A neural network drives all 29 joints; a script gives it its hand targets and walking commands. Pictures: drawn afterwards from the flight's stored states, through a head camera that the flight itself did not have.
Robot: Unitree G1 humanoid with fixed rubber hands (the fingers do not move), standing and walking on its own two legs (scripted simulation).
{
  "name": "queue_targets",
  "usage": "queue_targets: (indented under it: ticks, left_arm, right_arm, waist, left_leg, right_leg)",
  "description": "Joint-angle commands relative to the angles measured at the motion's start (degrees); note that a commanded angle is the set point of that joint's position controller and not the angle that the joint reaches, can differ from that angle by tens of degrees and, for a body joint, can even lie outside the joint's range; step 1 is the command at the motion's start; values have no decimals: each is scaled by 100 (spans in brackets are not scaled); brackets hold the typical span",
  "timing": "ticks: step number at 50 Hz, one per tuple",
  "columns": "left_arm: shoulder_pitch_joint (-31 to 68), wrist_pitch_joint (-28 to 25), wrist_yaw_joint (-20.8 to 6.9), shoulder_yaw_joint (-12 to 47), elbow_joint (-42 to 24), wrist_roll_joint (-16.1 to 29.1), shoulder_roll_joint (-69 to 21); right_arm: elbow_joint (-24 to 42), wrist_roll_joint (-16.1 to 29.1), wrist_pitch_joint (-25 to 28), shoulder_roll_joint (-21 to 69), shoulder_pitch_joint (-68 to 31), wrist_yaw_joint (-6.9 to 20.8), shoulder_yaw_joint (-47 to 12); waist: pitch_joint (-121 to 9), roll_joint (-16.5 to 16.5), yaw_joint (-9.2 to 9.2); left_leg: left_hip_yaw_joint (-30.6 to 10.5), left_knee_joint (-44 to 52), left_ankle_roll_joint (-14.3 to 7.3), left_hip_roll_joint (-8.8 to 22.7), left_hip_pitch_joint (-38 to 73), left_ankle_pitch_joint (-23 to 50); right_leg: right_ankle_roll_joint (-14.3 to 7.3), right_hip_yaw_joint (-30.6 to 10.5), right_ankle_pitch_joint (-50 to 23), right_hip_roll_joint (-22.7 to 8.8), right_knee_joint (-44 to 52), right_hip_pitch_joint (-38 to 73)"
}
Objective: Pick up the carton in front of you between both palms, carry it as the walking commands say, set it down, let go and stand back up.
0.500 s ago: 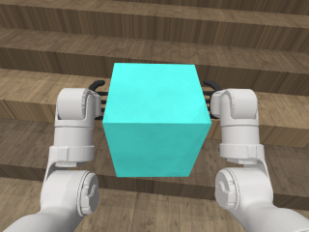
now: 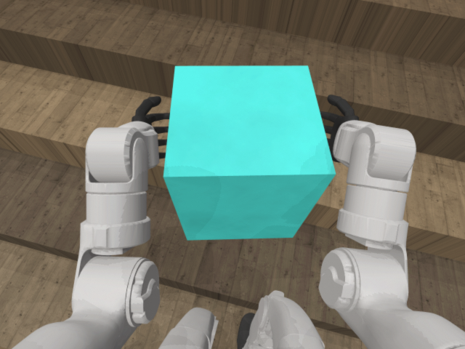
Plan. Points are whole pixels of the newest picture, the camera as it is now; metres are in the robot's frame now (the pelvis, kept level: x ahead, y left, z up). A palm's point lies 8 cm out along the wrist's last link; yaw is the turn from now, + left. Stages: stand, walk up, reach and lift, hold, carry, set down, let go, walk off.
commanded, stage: carry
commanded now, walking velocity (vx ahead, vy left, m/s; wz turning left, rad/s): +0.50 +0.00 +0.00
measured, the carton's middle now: (241, 162) +0.40 +0.04 +0.05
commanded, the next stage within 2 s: none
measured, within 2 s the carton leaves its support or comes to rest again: neither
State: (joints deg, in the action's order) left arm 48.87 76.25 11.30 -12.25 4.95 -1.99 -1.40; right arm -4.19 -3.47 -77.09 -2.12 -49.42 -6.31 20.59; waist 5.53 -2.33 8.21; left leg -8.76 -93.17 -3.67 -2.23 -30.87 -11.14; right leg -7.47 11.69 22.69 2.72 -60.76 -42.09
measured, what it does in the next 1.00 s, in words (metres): climbs: left foot 0.17 m higher, then right foot 0.17 m higher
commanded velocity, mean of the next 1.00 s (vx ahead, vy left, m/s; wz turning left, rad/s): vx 0.50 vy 0.00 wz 0.00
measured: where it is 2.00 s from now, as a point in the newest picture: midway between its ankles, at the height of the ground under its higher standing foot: outside the picture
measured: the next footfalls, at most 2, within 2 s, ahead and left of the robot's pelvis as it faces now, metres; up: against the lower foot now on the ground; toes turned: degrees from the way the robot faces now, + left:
left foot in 0.42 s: +0.48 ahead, +0.10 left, +0.17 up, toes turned +7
right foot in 0.90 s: +0.78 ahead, -0.17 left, +0.33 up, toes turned -7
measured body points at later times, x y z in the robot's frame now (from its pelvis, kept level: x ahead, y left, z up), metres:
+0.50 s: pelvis +0.32 +0.03 +0.16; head +0.34 +0.00 +0.61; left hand +0.74 +0.13 +0.35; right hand +0.70 -0.17 +0.34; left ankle +0.45 +0.10 -0.49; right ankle +0.16 -0.07 -0.41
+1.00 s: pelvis +0.63 -0.07 +0.33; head +0.66 -0.05 +0.78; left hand +1.00 +0.12 +0.47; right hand +1.04 -0.18 +0.47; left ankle +0.49 +0.07 -0.25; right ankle +0.74 -0.16 -0.32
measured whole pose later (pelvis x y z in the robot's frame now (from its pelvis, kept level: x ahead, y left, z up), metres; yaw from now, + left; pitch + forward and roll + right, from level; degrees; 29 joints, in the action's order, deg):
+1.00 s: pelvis +0.63 -0.07 +0.33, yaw -1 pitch +3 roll -4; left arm 54.5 78.0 10.2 -11.7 18.1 -3.0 0.1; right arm -16.7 -7.1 -79.2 -3.8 -54.3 -4.6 21.9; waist 0.3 -2.3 9.7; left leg -7.5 -84.4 -2.6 1.3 -27.5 -9.4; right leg -7.6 10.3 20.5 0.1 -61.1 -43.7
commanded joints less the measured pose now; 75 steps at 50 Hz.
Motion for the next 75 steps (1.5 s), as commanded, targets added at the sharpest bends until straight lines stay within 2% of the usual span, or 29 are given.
queue_targets:
  ticks: [1,6,10,14,16,18,20,21,22,23,26,34,39,41,43,45,46,47,48,53,57,60,64,66,69,71,72,73,75]
  left_arm:
    - [5892,-265,-1517,3717,-1874,3231,-6691]
    - [5960,-110,-1681,3665,-1744,3379,-6409]
    - [5387,159,-1836,3178,-596,3057,-5852]
    - [5577,320,-1975,2615,172,2975,-5570]
    - [5813,445,-1958,2276,365,2866,-5491]
    - [5819,555,-1884,1928,578,2632,-5305]
    - [5715,579,-1808,1657,711,2306,-5177]
    - [5607,565,-1774,1524,777,2148,-5200]
    - [5373,504,-1755,1373,1003,1913,-5475]
    - [5113,478,-1738,1181,1081,1714,-5158]
    - [5502,335,-1633,1010,750,1385,-5117]
    - [5238,433,-1331,1579,429,1438,-4986]
    - [5099,499,-1332,1815,1009,1484,-5242]
    - [5230,511,-1336,1914,1104,1680,-5443]
    - [5277,503,-1329,2097,1211,1953,-5836]
    - [5222,383,-1393,2187,1075,2293,-6283]
    - [5509,299,-1438,2326,835,2446,-6441]
    - [5476,176,-1500,2513,707,2667,-6636]
    - [5516,72,-1578,2579,461,2906,-6804]
    - [6512,-206,-1793,3072,-929,3469,-7214]
    - [5880,-80,-1734,2977,-886,3238,-6895]
    - [5273,83,-1696,2811,-544,2883,-6354]
    - [5169,222,-1781,2667,-121,2687,-5845]
    - [5293,272,-1834,2473,-1,2654,-5721]
    - [5210,398,-1825,2093,424,2438,-5596]
    - [5049,377,-1806,1849,641,2158,-5504]
    - [4931,334,-1793,1748,805,1940,-5608]
    - [4477,266,-1767,1537,1041,1765,-5660]
    - [4636,176,-1685,1408,854,1453,-5493]
  right_arm:
    - [844,1746,122,5525,-4467,1007,-3162]
    - [714,1446,144,5039,-4179,837,-3280]
    - [-41,1262,-89,4818,-4117,772,-3269]
    - [-710,1264,-284,4689,-4522,674,-3031]
    - [-877,1515,-400,4858,-4877,632,-3021]
    - [-1092,1890,-512,5340,-5130,660,-3002]
    - [-978,2324,-523,5922,-5561,766,-3125]
    - [-893,2515,-469,6173,-5606,846,-3160]
    - [-913,2686,-384,6347,-5683,938,-3254]
    - [-1052,2958,-270,6662,-5517,1050,-3228]
    - [-212,3553,-36,7279,-6717,1312,-3423]
    - [-115,3343,-172,6880,-6238,1259,-3096]
    - [-620,2892,-280,6477,-5766,1364,-2914]
    - [-683,2785,-307,6388,-5815,1423,-2825]
    - [-931,2428,-361,6145,-5288,1372,-2532]
    - [-1068,2201,-316,6125,-5102,1364,-2433]
    - [-1040,2059,-266,6142,-5065,1338,-2389]
    - [-1024,1860,-173,6039,-4698,1317,-2269]
    - [-1006,1713,-119,5860,-4566,1262,-2250]
    - [16,1713,27,5821,-5101,1018,-2647]
    - [197,1780,29,5738,-4653,920,-3052]
    - [12,1871,-113,5697,-4534,904,-3288]
    - [-589,1835,-246,5569,-4536,887,-3271]
    - [-678,1899,-262,5563,-4681,854,-3248]
    - [-1016,2245,-326,6060,-4717,862,-3242]
    - [-926,2471,-239,6390,-4894,929,-3275]
    - [-870,2654,-169,6593,-5066,1007,-3299]
    - [-836,2834,-53,6625,-5125,1081,-3369]
    - [-274,3282,106,7096,-5848,1277,-3468]
  waist:
    - [-4245,371,-154]
    - [-3698,-20,-149]
    - [-3377,737,175]
    - [-2245,540,-396]
    - [-2118,855,-417]
    - [-3082,1702,-891]
    - [-4152,2232,-1817]
    - [-4518,1449,-2116]
    - [-4639,-278,-1486]
    - [-5225,-1049,-1576]
    - [-3956,442,-1193]
    - [-3544,-301,-1714]
    - [-2684,-179,-1496]
    - [-2383,-536,-1104]
    - [-3200,-1440,-669]
    - [-4397,-1863,377]
    - [-4936,-961,512]
    - [-5030,1071,125]
    - [-5446,1532,-37]
    - [-3908,710,-365]
    - [-3757,231,-242]
    - [-3551,981,212]
    - [-2401,712,-168]
    - [-2184,1121,-473]
    - [-3481,2106,-1231]
    - [-4491,1834,-2202]
    - [-4596,913,-1927]
    - [-5431,-1546,-1516]
    - [-5380,-408,-1331]
  left_leg:
    - [-102,-1968,-285,9,-2268,-337]
    - [991,-305,-244,355,-2908,-817]
    - [1137,-2895,-450,556,-5808,-2069]
    - [1671,-1019,-241,910,-4677,-1729]
    - [2372,736,-375,598,-2591,-1295]
    - [2825,1915,-648,-167,-188,-256]
    - [2424,3437,-559,-372,1258,-45]
    - [1902,5061,-442,-535,2181,80]
    - [-1363,6163,-1470,1271,3597,2275]
    - [-3756,6777,-2358,1956,3706,3107]
    - [-2688,6516,-1498,1670,3024,113]
    - [-1394,7189,-1656,2204,4682,882]
    - [-467,7917,-921,1751,4695,-707]
    - [1162,9024,-857,1126,2085,1136]
    - [1908,8060,-816,1160,1771,6697]
    - [2143,5341,-473,1188,2731,9216]
    - [1593,3278,-42,823,2126,7155]
    - [957,1018,431,-244,-308,353]
    - [-182,-1367,238,-500,-597,-186]
    - [20,-1471,-277,309,-2330,-132]
    - [782,-241,-277,563,-3039,-610]
    - [850,-2873,-423,608,-5633,-2002]
    - [1161,-1587,-202,1043,-5931,-2117]
    - [1867,429,-227,1054,-3421,-1492]
    - [2765,2224,-566,-101,256,-50]
    - [2318,4708,-297,-480,1728,340]
    - [705,5733,-419,170,2836,1536]
    - [-3151,6681,-1654,1979,4216,2861]
    - [-2976,6256,-1642,1701,3744,546]
  right_leg:
    - [-861,-4303,-1550,-1631,3064,5123]
    - [-809,-3083,-3212,-1682,3402,5478]
    - [-1156,-3275,-3134,-2053,3721,7158]
    - [-718,-2190,-1998,-1482,5075,4959]
    - [-608,-1103,-4436,-1143,5652,3644]
    - [-346,-336,-9775,-1150,4674,3366]
    - [-32,-278,-11530,-1380,2254,4275]
    - [103,-455,-9955,-1042,504,4127]
    - [579,-1031,-2865,-58,-1955,2028]
    - [667,-1941,-1231,726,-4693,1159]
    - [118,-2150,-1342,8,-5180,-413]
    - [-154,-1253,408,-505,-5901,-3336]
    - [72,-875,990,-1025,-5387,-4558]
    - [68,-126,343,-873,-2186,-1268]
    - [-145,441,-878,-122,-1092,1193]
    - [-134,571,-1075,394,561,2620]
    - [-422,-820,-1664,96,1710,3888]
    - [-1170,-4453,-3462,-1606,3161,5227]
    - [-1727,-5722,-4194,-2057,3414,5145]
    - [-643,-3739,-508,-1741,3302,4559]
    - [-707,-2996,-2158,-1950,3439,5193]
    - [-1193,-3426,-2427,-2484,3852,6730]
    - [-412,-2327,-629,-1929,4780,5819]
    - [-505,-1244,-1756,-1501,6003,3953]
    - [-329,-51,-9536,-1279,4398,3411]
    - [246,7,-9815,-1170,1105,4217]
    - [584,-715,-5047,-730,-324,3211]
    - [953,-1529,-1011,551,-3494,1135]
    - [470,-2321,-1437,257,-5021,360]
